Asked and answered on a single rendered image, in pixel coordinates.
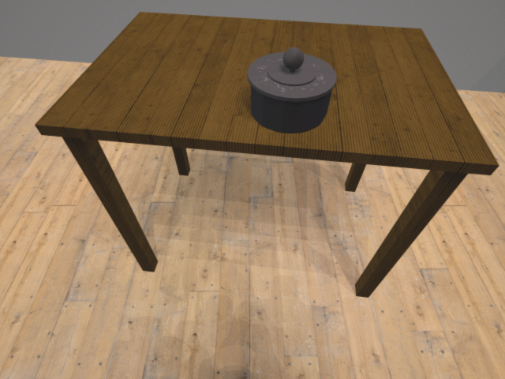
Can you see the table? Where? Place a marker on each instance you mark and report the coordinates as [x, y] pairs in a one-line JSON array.
[[181, 81]]

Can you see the lid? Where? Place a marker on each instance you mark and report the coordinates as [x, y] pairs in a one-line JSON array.
[[269, 76]]

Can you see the knob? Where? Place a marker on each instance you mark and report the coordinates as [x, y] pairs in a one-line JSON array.
[[293, 58]]

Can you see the pot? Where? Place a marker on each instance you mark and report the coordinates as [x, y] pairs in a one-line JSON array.
[[286, 116]]

